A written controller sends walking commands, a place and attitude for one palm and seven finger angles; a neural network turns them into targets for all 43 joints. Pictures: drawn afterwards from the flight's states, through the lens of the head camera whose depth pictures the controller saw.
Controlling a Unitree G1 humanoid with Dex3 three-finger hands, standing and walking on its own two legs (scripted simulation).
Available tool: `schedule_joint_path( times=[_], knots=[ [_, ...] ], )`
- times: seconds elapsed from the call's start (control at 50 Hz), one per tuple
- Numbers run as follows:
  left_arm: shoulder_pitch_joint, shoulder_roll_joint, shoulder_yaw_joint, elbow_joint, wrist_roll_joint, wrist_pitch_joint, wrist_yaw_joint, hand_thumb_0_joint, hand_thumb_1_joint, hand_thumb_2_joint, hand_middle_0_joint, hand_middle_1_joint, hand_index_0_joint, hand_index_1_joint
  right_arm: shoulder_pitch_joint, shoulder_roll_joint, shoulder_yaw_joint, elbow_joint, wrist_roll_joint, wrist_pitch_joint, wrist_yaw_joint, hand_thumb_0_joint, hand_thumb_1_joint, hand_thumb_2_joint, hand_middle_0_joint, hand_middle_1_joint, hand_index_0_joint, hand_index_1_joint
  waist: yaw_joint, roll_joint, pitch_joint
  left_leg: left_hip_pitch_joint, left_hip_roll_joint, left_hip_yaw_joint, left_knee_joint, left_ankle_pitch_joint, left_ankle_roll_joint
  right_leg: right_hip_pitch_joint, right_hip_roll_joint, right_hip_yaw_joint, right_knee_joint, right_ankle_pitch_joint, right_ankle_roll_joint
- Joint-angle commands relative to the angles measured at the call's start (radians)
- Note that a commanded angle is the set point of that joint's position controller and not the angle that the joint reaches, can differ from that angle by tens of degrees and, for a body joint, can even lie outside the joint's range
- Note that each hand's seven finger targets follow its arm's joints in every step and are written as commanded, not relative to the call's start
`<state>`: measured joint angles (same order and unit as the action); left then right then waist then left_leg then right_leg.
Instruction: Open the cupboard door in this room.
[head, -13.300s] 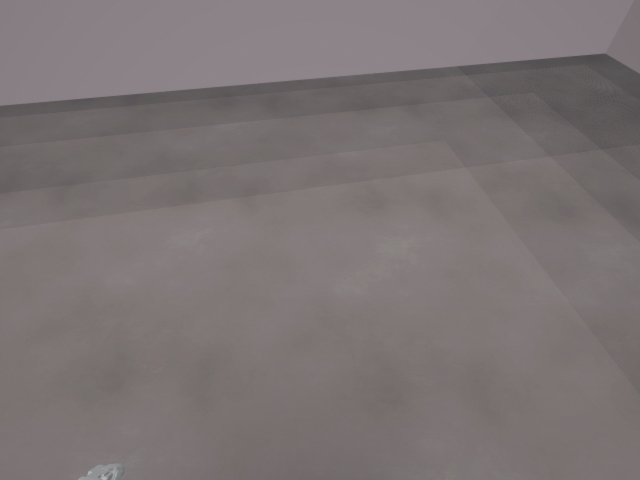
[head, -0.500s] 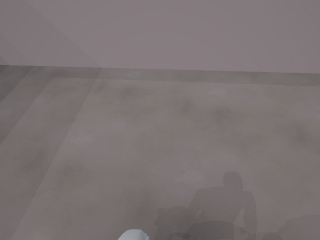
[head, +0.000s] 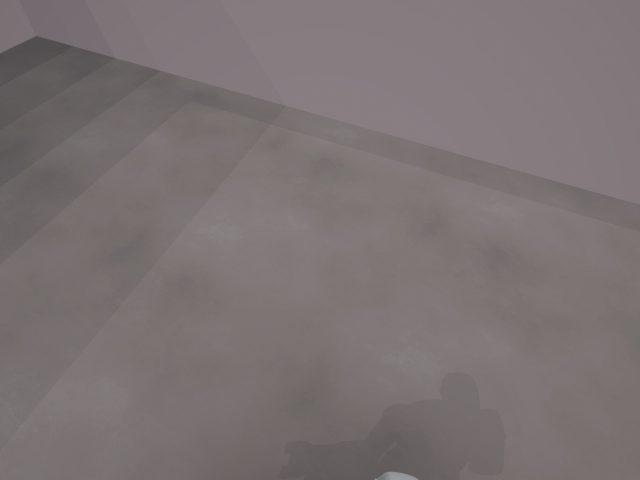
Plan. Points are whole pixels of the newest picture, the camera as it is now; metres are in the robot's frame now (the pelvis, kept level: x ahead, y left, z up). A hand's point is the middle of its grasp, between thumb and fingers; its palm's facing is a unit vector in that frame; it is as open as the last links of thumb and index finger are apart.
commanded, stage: turn or walk to find it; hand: left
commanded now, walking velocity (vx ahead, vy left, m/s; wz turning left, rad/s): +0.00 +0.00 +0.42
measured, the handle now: out of the picture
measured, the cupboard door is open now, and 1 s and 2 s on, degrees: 0 0 0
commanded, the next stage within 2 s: none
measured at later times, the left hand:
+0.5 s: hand out of the picture +0.00 +0.15 -0.15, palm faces +0.24 -0.94 -0.26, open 7.4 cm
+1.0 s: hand out of the picture -0.10 +0.22 -0.17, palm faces +0.44 -0.86 -0.25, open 7.4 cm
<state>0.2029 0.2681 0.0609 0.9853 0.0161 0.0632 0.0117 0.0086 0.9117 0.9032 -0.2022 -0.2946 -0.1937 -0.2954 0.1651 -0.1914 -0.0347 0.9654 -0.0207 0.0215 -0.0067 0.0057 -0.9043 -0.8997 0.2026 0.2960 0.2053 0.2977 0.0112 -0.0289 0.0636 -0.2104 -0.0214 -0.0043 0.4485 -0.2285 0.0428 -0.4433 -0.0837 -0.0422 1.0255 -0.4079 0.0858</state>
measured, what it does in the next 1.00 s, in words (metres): steps on the spot, turning left: right foot, then left foot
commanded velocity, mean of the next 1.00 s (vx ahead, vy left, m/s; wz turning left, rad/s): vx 0.00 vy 0.00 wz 0.42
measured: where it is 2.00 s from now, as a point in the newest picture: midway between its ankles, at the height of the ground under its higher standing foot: outside the picture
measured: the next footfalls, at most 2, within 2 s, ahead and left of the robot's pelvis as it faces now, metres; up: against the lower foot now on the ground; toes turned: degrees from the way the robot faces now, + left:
right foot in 0.22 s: +0.03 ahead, -0.14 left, +0.00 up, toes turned +3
left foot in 0.70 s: -0.06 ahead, +0.10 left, +0.00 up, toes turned +24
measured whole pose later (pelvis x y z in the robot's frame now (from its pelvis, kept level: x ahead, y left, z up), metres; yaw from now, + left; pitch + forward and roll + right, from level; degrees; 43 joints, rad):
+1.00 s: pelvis -0.06 +0.00 +0.00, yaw +25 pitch -1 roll -1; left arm 0.19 0.26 0.06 0.97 0.02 0.06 0.01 0.01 0.91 0.90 -0.20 -0.29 -0.19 -0.30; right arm 0.15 -0.19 -0.04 0.96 -0.02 0.02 0.00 0.01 -0.90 -0.90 0.20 0.30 0.21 0.30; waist 0.01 -0.02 0.06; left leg -0.21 -0.04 0.00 0.44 -0.21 0.05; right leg -0.43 -0.09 -0.03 1.00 -0.41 0.09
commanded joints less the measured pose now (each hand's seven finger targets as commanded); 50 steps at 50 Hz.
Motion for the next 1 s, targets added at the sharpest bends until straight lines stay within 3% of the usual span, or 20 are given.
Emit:
schedule_joint_path(
  times=[0.0,0.12,0.16,0.18,0.2,0.22,0.24,0.28,0.3,0.36,0.56,0.6,0.64,0.66,0.68,0.7,0.74,0.76,0.8,0.98],
  knots=[
    [-0.057,0.041,0.01,-0.097,-0.003,-0.028,0.004,0.0,0.9,0.9,-0.2,-0.3,-0.2,-0.3,0.06,-0.211,-0.062,-0.047,-0.002,-0.01,-0.011,0.0,-0.9,-0.9,0.2,0.3,0.2,0.3,-0.044,0.147,-0.068,0.111,0.265,-0.276,-0.129,0.333,0.137,-0.054,0.003,0.021,-0.087,-0.032,0.002],
    [-0.023,0.032,0.006,-0.105,-0.01,-0.041,0.01,0.0,0.9,0.9,-0.2,-0.3,-0.2,-0.3,0.044,-0.213,-0.072,-0.06,-0.006,0.0,-0.006,0.0,-0.9,-0.9,0.2,0.3,0.2,0.3,-0.031,0.192,-0.098,0.039,0.226,-0.335,-0.076,0.387,0.123,0.115,0.051,0.002,-0.348,-0.007,-0.02],
    [0.043,0.042,0.009,-0.091,-0.011,-0.051,0.014,0.0,0.9,0.9,-0.2,-0.3,-0.2,-0.3,0.027,-0.203,-0.073,-0.068,0.001,0.001,-0.004,0.0,-0.9,-0.9,0.2,0.3,0.2,0.3,0.005,0.162,-0.125,-0.028,0.185,-0.326,-0.018,0.337,0.086,0.256,0.052,-0.008,-0.554,0.14,-0.025],
    [0.069,0.072,0.015,-0.085,-0.006,-0.061,0.018,0.0,0.9,0.9,-0.2,-0.3,-0.2,-0.3,0.028,-0.177,-0.071,-0.071,0.008,0.0,0.0,0.0,-0.9,-0.9,0.2,0.3,0.2,0.3,0.018,0.089,-0.125,-0.121,0.139,-0.295,0.037,0.237,0.041,0.373,0.007,0.029,-0.67,0.222,-0.036],
    [0.09,0.142,0.029,-0.086,0.007,-0.071,0.025,0.0,0.9,0.9,-0.2,-0.3,-0.2,-0.3,0.046,-0.119,-0.061,-0.086,0.015,-0.003,0.006,0.0,-0.9,-0.9,0.2,0.3,0.2,0.3,0.023,-0.123,-0.139,-0.297,0.03,-0.163,0.196,-0.021,-0.025,0.491,-0.203,0.227,-0.735,0.226,-0.099],
    [0.077,0.192,0.034,-0.101,0.011,-0.068,0.023,0.0,0.9,0.9,-0.2,-0.3,-0.2,-0.3,0.018,-0.107,-0.06,-0.113,0.01,0.002,0.007,0.0,-0.9,-0.9,0.2,0.3,0.2,0.3,0.034,-0.242,-0.081,-0.363,-0.055,-0.059,0.401,-0.328,-0.065,0.399,-0.381,0.362,-0.766,0.296,-0.211],
    [0.055,0.168,0.043,-0.113,0.001,-0.073,0.026,0.0,0.9,0.9,-0.2,-0.3,-0.2,-0.3,0.013,-0.147,-0.071,-0.1,-0.005,0.02,0.004,0.0,-0.9,-0.9,0.2,0.3,0.2,0.3,0.032,-0.268,-0.066,-0.35,-0.007,-0.11,0.56,-0.341,-0.06,0.287,-0.38,0.364,-0.785,0.269,-0.245],
    [-0.036,0.105,0.025,-0.133,-0.001,-0.067,0.026,0.0,0.9,0.9,-0.2,-0.3,-0.2,-0.3,0.036,-0.14,-0.077,-0.063,-0.003,0.034,0.015,0.0,-0.9,-0.9,0.2,0.3,0.2,0.3,-0.026,-0.088,0.006,-0.343,0.019,-0.102,0.727,-0.228,-0.065,0.198,-0.288,0.23,-0.77,0.243,-0.22],
    [-0.067,0.087,0.018,-0.141,0.001,-0.071,0.024,0.0,0.9,0.9,-0.2,-0.3,-0.2,-0.3,0.067,-0.123,-0.073,-0.042,-0.004,0.037,0.02,0.0,-0.9,-0.9,0.2,0.3,0.2,0.3,-0.045,-0.091,0.013,-0.339,0.029,-0.078,0.758,-0.169,-0.078,0.205,-0.241,0.137,-0.748,0.287,-0.199],
    [-0.014,0.072,0.012,-0.127,0.001,-0.08,0.022,0.0,0.9,0.9,-0.2,-0.3,-0.2,-0.3,0.074,-0.12,-0.067,-0.031,-0.003,0.04,0.022,0.0,-0.9,-0.9,0.2,0.3,0.2,0.3,-0.023,-0.132,-0.015,-0.34,0.039,-0.05,0.768,-0.123,-0.103,0.259,-0.217,0.067,-0.73,0.383,-0.191],
    [0.109,0.149,0.036,-0.058,0.016,-0.068,0.02,0.0,0.9,0.9,-0.2,-0.3,-0.2,-0.3,-0.055,-0.094,-0.033,-0.054,0.013,0.019,0.016,0.0,-0.9,-0.9,0.2,0.3,0.2,0.3,0.049,-0.178,-0.077,-0.205,0.046,0.061,0.344,-0.25,-0.1,0.394,-0.277,0.016,-0.623,0.667,-0.236],
    [0.084,0.158,0.039,-0.054,0.016,-0.064,0.019,0.0,0.9,0.9,-0.2,-0.3,-0.2,-0.3,-0.02,-0.094,-0.032,-0.048,0.015,0.013,0.014,0.0,-0.9,-0.9,0.2,0.3,0.2,0.3,0.022,-0.182,-0.09,-0.136,0.041,0.084,0.22,-0.2,-0.091,0.373,-0.279,-0.01,-0.586,0.636,-0.214],
    [0.058,0.148,0.04,-0.053,0.004,-0.056,0.016,0.0,0.9,0.9,-0.2,-0.3,-0.2,-0.3,0.037,-0.119,-0.036,-0.035,0.011,0.001,0.014,0.0,-0.9,-0.9,0.2,0.3,0.2,0.3,-0.02,-0.131,-0.106,0.035,0.05,0.092,0.001,-0.002,-0.075,0.267,-0.249,-0.069,-0.493,0.51,-0.143],
    [0.072,0.113,0.034,-0.067,-0.004,-0.047,0.012,0.0,0.9,0.9,-0.2,-0.3,-0.2,-0.3,0.062,-0.183,-0.049,-0.036,0.006,-0.009,0.015,0.0,-0.9,-0.9,0.2,0.3,0.2,0.3,-0.035,0.041,-0.133,0.175,0.153,-0.047,-0.082,0.132,-0.033,0.122,-0.181,-0.119,-0.351,0.326,-0.084],
    [0.055,0.047,0.017,-0.099,-0.006,-0.043,0.005,0.0,0.9,0.9,-0.2,-0.3,-0.2,-0.3,0.097,-0.272,-0.069,-0.042,0.001,-0.011,0.013,0.0,-0.9,-0.9,0.2,0.3,0.2,0.3,-0.055,0.313,-0.118,0.24,0.38,-0.321,-0.12,0.411,0.061,-0.091,-0.059,-0.146,-0.151,-0.144,-0.02],
    [-0.005,0.046,0.005,-0.116,0.003,-0.028,0.012,0.0,0.9,0.9,-0.2,-0.3,-0.2,-0.3,0.134,-0.296,-0.076,-0.023,0.001,-0.006,0.0,0.0,-0.9,-0.9,0.2,0.3,0.2,0.3,-0.086,0.289,-0.114,0.167,0.432,-0.354,-0.14,0.457,0.13,-0.096,-0.046,-0.051,-0.024,-0.229,-0.018],
    [-0.047,0.06,0.016,-0.097,-0.001,-0.022,0.01,0.0,0.9,0.9,-0.2,-0.3,-0.2,-0.3,0.063,-0.244,-0.063,-0.031,0.0,-0.006,-0.015,0.0,-0.9,-0.9,0.2,0.3,0.2,0.3,-0.058,0.256,-0.057,0.1,0.348,-0.28,-0.128,0.421,0.13,-0.115,-0.047,0.02,0.073,-0.123,-0.021],
    [-0.022,0.06,0.019,-0.079,-0.001,-0.025,0.004,0.0,0.9,0.9,-0.2,-0.3,-0.2,-0.3,0.011,-0.22,-0.052,-0.045,-0.001,-0.009,-0.016,0.0,-0.9,-0.9,0.2,0.3,0.2,0.3,-0.029,0.216,-0.051,0.088,0.304,-0.226,-0.123,0.418,0.12,-0.104,-0.041,0.02,0.09,-0.059,-0.018],
    [0.017,0.058,0.019,-0.056,0.002,-0.028,-0.002,0.0,0.9,0.9,-0.2,-0.3,-0.2,-0.3,-0.015,-0.204,-0.047,-0.058,0.003,-0.016,-0.013,0.0,-0.9,-0.9,0.2,0.3,0.2,0.3,-0.011,0.157,-0.06,0.081,0.264,-0.173,-0.134,0.388,0.103,-0.079,-0.034,0.013,0.097,0.002,-0.01],
    [-0.049,0.042,0.011,-0.105,-0.001,-0.028,0.006,0.0,0.9,0.9,-0.2,-0.3,-0.2,-0.3,0.05,-0.208,-0.064,-0.057,-0.002,-0.009,-0.007,0.0,-0.9,-0.9,0.2,0.3,0.2,0.3,-0.043,0.157,-0.06,0.095,0.265,-0.278,-0.132,0.311,0.14,-0.046,-0.003,0.02,-0.101,-0.035,0.001]
  ],
)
